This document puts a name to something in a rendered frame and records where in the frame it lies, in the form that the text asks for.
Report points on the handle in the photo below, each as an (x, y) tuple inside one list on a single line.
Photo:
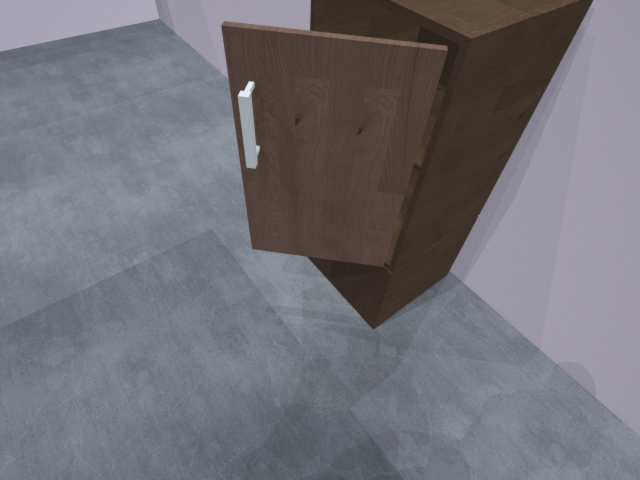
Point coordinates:
[(247, 123)]

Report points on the cupboard door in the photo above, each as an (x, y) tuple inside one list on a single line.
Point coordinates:
[(339, 120)]

